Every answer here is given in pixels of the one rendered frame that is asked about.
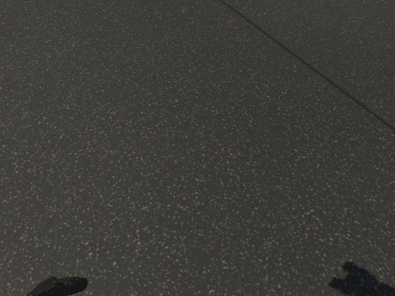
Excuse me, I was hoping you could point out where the left robot hand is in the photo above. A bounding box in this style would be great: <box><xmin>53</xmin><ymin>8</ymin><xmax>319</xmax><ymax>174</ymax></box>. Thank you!
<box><xmin>26</xmin><ymin>276</ymin><xmax>88</xmax><ymax>296</ymax></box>

